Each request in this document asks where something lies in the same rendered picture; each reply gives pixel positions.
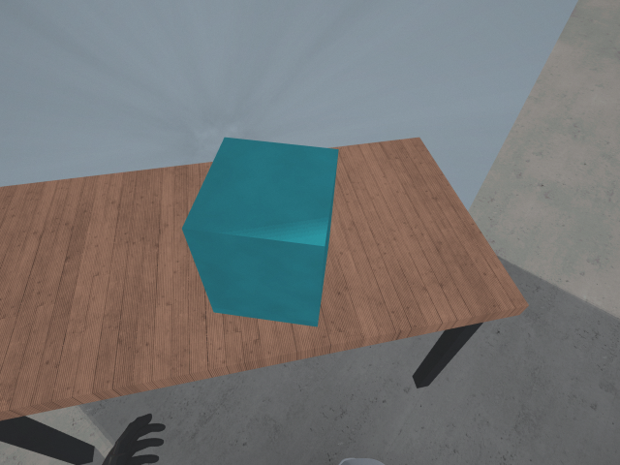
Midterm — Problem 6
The robot left hand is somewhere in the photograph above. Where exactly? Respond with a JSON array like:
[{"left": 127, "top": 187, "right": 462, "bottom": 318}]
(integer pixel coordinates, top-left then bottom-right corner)
[{"left": 102, "top": 414, "right": 166, "bottom": 465}]

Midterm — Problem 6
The carton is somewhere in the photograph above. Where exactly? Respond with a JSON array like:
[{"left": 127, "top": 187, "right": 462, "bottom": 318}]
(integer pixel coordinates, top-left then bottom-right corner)
[{"left": 182, "top": 138, "right": 339, "bottom": 326}]

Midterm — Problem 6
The table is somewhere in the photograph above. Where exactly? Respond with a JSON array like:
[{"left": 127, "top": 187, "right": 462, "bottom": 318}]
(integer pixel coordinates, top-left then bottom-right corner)
[{"left": 0, "top": 138, "right": 529, "bottom": 465}]

